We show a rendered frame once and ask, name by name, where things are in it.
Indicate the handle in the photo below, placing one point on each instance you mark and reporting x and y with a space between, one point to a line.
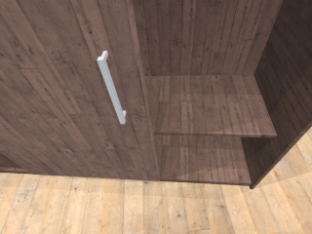
110 87

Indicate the wardrobe door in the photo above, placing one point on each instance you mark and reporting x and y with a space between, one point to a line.
56 115
5 162

